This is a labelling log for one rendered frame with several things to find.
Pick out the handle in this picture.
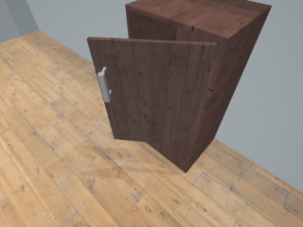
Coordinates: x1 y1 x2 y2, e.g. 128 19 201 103
98 66 112 103

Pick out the cupboard door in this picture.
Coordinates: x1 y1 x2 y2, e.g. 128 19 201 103
86 37 217 146

